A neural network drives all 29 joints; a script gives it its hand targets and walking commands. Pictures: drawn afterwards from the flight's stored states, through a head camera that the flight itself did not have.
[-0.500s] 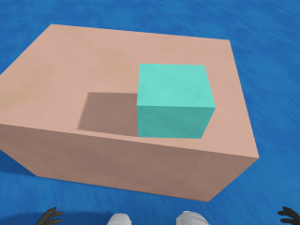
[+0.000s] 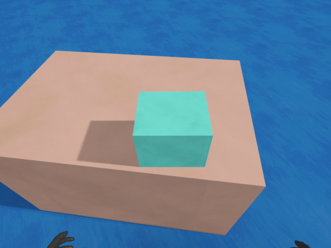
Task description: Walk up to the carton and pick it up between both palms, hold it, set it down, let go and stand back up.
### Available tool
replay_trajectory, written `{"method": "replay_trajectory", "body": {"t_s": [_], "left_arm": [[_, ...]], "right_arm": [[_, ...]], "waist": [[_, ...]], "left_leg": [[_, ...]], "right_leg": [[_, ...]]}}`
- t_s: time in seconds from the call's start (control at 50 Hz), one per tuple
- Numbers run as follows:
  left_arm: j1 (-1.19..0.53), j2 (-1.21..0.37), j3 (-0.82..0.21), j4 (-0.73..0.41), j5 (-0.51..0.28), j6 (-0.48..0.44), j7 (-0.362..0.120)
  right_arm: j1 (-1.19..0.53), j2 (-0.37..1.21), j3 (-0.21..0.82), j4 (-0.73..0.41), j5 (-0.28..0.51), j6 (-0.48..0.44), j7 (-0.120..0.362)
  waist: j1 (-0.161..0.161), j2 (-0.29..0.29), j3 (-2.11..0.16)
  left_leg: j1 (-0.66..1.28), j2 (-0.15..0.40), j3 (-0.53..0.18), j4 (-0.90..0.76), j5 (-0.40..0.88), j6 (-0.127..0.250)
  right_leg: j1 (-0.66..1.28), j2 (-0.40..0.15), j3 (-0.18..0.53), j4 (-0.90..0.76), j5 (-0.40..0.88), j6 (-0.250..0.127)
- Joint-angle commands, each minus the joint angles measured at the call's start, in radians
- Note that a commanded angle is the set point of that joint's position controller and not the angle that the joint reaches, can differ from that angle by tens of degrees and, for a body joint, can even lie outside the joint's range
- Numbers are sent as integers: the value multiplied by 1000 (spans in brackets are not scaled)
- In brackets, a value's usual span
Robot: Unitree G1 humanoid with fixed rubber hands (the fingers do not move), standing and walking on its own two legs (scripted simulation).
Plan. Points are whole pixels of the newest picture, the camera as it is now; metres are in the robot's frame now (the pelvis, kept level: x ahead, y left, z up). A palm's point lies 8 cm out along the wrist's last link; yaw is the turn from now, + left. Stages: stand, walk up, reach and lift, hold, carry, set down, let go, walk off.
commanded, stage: walk up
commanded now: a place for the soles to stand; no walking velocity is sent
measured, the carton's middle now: (172, 129) +0.49 -0.01 -0.05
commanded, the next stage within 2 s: reach and lift in 1.34 s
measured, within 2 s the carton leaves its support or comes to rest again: neither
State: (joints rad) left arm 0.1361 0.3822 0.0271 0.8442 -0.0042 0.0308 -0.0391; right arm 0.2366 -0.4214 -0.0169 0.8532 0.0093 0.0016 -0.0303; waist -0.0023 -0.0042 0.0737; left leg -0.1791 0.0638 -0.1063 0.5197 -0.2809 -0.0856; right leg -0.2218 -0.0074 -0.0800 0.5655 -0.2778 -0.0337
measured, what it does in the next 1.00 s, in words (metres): shifts its weight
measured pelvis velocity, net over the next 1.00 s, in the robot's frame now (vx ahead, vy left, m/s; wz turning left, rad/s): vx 0.03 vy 0.05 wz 0.02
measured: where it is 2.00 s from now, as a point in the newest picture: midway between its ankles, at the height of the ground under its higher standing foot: outside the picture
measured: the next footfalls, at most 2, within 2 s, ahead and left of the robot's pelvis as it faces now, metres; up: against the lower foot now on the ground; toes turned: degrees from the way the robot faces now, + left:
none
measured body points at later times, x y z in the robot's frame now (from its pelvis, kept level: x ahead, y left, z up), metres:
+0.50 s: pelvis +0.02 +0.04 +0.01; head +0.03 +0.06 +0.46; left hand +0.10 +0.34 -0.12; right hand +0.08 -0.27 -0.11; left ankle +0.01 +0.19 -0.73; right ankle +0.02 -0.10 -0.73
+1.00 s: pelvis +0.03 +0.05 +0.01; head +0.04 +0.06 +0.46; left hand +0.10 +0.35 -0.12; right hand +0.14 -0.25 -0.11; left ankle +0.01 +0.19 -0.73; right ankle +0.02 -0.10 -0.73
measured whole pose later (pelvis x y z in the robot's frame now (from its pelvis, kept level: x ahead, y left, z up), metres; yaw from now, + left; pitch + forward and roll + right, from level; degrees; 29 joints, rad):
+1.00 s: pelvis +0.03 +0.05 +0.01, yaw +1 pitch -4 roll +0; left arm 0.13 0.35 0.03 1.08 0.00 0.00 0.01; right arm 0.09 -0.34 -0.04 1.10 0.00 -0.01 -0.01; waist 0.02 -0.02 0.08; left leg -0.07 0.00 -0.08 0.39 -0.25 -0.02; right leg -0.08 -0.08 -0.07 0.37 -0.22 0.05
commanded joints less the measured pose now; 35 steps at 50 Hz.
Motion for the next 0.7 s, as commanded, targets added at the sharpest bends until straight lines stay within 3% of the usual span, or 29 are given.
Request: {"method": "replay_trajectory", "body": {"t_s": [0.0,0.04,0.06,0.08,0.1,0.12,0.14,0.16,0.2,0.22,0.24,0.26,0.28,0.3,0.32,0.36,0.4,0.42,0.44,0.46,0.48,0.5,0.54,0.56,0.58,0.6,0.64,0.66,0.68], "left_arm": [[-78,236,71,-57,3,-19,6],[-91,201,61,-30,0,-14,3],[-91,208,58,-33,-8,-13,9],[-118,218,64,-22,1,-15,9],[-120,209,62,-22,3,-19,7],[-121,219,69,-12,-1,-14,9],[-104,234,72,16,-1,-10,9],[-124,207,66,14,3,-9,4],[-122,217,66,32,5,-15,6],[-89,217,60,29,-9,-28,13],[-94,214,59,37,-8,-34,16],[-104,223,56,46,-2,-35,18],[-134,194,50,44,-10,-36,20],[-120,185,53,47,-11,-35,20],[-111,195,52,58,-8,-41,24],[-85,180,45,66,-11,-42,25],[-98,191,58,90,-1,-48,33],[-92,204,57,94,2,-50,36],[-93,189,49,90,0,-52,34],[-70,169,50,104,-3,-54,36],[-83,181,50,113,-4,-53,36],[-66,186,47,112,-4,-56,39],[-58,192,60,125,-10,-55,46],[-64,182,40,130,3,-62,46],[-88,178,52,139,-3,-59,48],[-63,198,50,139,-9,-58,52],[-55,186,52,153,-2,-49,50],[-64,196,48,143,2,-51,49],[-62,190,50,157,3,-46,52]], "right_arm": [[-15,-181,-55,-41,-2,-23,-14],[-52,-189,-66,-35,5,-25,-11],[-21,-220,-71,-5,5,-32,-8],[-1,-203,-61,21,-3,-31,-6],[-32,-212,-60,9,-1,-32,-7],[-58,-188,-72,10,0,-28,-1],[-54,-171,-58,22,10,-30,2],[-54,-192,-62,16,2,-30,-1],[-34,-160,-60,24,9,-29,-3],[-37,-157,-57,70,-5,-29,6],[-55,-154,-63,75,-16,-29,12],[-61,-142,-62,73,-10,-31,11],[-68,-157,-59,92,-8,-35,17],[-64,-164,-59,117,-8,-42,18],[-66,-166,-60,116,-1,-45,17],[-107,-171,-67,130,6,-54,14],[-94,-157,-65,131,-2,-50,16],[-113,-163,-70,156,-1,-44,16],[-83,-177,-73,154,-3,-45,10],[-118,-153,-71,154,0,-48,16],[-92,-148,-71,169,8,-45,13],[-108,-153,-66,167,3,-44,13],[-139,-168,-81,156,-4,-45,11],[-109,-150,-73,167,-2,-45,5],[-117,-148,-75,174,-6,-42,8],[-132,-162,-79,177,0,-37,6],[-164,-144,-79,160,-5,-30,9],[-164,-138,-72,180,2,-26,5],[-171,-120,-70,169,-1,-27,6]], "waist": [[6,-81,-95],[18,-64,-53],[-4,22,-46],[5,37,-55],[26,-18,-17],[22,-29,-24],[18,-62,-62],[33,-12,30],[12,9,-7],[18,-10,-31],[16,-71,-35],[7,-34,-2],[-6,-49,-32],[13,0,-25],[21,1,-42],[18,98,-55],[8,-12,-71],[13,-3,-44],[2,36,-88],[19,97,-76],[-2,48,-100],[6,19,-149],[-1,49,-121],[-4,-23,-135],[0,-42,-93],[9,-14,-80],[20,81,-59],[6,48,-75],[24,25,-88]], "left_leg": [[-4,-7,32,-58,97,72],[8,12,38,-110,98,78],[-7,33,-2,-109,130,89],[-69,54,-24,-139,139,96],[-113,71,-62,-162,87,108],[-95,33,-1,-142,26,93],[-53,19,-9,-134,81,95],[-95,19,0,-139,79,88],[-85,16,-2,-153,103,85],[-60,-6,-6,-133,59,107],[-43,-6,5,-127,56,110],[-25,-6,9,-148,75,117],[-19,10,-15,-165,106,126],[-55,22,-15,-183,140,122],[-54,25,-42,-197,167,115],[-7,42,-55,-216,162,137],[-12,43,-52,-186,219,118],[-22,32,-49,-197,235,120],[-3,54,-41,-191,253,133],[-20,50,-69,-198,266,144],[14,44,-39,-174,297,139],[49,51,-45,-164,370,126],[84,45,-30,-128,422,134],[72,43,-25,-142,454,129],[61,42,-10,-162,402,113],[55,49,-34,-165,395,122],[31,30,-10,-172,335,119],[0,24,1,-172,319,112],[6,29,-13,-193,299,114]], "right_leg": [[58,-174,166,-235,80,-43],[11,-152,164,-257,-43,-34],[28,-128,134,-229,-48,-25],[94,-114,98,-193,-59,-20],[89,-107,114,-215,-83,-17],[78,-132,153,-262,-125,-16],[80,-134,140,-262,-113,-18],[43,-134,150,-284,-155,-26],[91,-149,157,-281,-91,-18],[86,-165,185,-306,-171,-18],[64,-166,168,-342,-209,-11],[38,-170,169,-317,-189,-15],[73,-155,130,-293,-108,-2],[117,-133,111,-259,-39,-6],[148,-133,108,-250,27,-6],[131,-108,88,-225,77,14],[161,-115,77,-241,92,11],[151,-113,56,-223,95,8],[170,-123,64,-210,129,-2],[182,-123,66,-204,171,3],[173,-121,64,-212,152,5],[204,-126,56,-208,223,9],[178,-128,50,-191,343,5],[194,-140,43,-195,353,9],[185,-138,51,-205,308,12],[188,-138,59,-208,292,-1],[172,-139,62,-213,248,8],[216,-146,47,-218,239,11],[211,-133,53,-220,204,8]]}}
